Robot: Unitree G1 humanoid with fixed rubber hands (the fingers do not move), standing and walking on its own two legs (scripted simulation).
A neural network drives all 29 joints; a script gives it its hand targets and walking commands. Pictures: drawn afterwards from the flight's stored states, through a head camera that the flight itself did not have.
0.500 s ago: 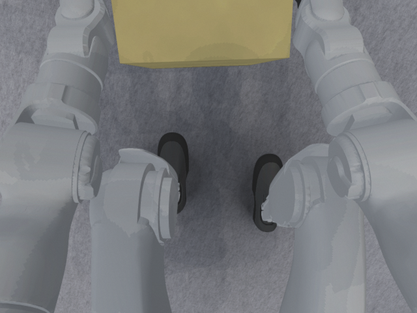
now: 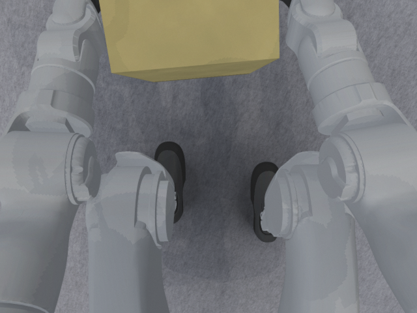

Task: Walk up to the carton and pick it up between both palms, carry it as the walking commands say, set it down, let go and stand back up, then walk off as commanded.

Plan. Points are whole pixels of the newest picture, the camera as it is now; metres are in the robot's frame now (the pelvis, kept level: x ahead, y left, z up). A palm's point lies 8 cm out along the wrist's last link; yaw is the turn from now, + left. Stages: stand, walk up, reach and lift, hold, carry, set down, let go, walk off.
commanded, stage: reach and lift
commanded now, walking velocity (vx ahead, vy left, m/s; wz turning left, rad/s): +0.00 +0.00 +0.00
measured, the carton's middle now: (193, 9) +0.54 +0.07 -0.24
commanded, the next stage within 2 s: none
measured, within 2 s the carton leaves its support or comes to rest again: leaves its support in 0.10 s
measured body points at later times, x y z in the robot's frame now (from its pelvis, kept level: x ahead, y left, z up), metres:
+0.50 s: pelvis -0.01 +0.02 +0.03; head +0.35 +0.05 +0.29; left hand +0.53 +0.23 -0.12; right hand +0.55 -0.07 -0.12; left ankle +0.14 +0.14 -0.33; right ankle +0.11 -0.11 -0.33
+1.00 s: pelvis +0.00 +0.01 +0.07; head +0.37 +0.03 +0.32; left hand +0.53 +0.22 -0.08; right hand +0.55 -0.09 -0.09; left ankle +0.15 +0.14 -0.33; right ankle +0.11 -0.11 -0.33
